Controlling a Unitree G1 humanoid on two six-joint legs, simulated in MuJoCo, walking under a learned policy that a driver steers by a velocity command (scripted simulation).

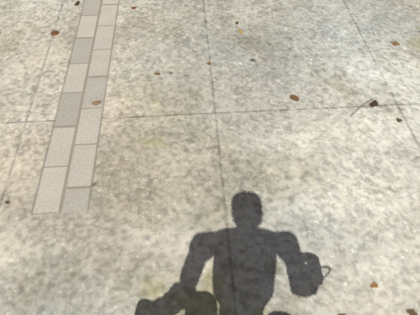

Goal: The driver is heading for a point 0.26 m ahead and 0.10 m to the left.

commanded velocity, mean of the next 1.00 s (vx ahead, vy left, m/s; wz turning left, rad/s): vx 0.14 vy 0.00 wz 0.14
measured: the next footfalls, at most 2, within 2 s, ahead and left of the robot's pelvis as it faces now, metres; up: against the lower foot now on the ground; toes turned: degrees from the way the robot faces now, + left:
left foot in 0.04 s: +0.19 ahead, +0.10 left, +0.00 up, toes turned +6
right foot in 0.48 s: +0.37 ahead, -0.10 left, +0.00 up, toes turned +8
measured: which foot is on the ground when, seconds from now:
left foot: up 0.00-0.02, down 0.04-1.00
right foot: down 0.00-0.04, up 0.06-0.46, down 0.48-1.00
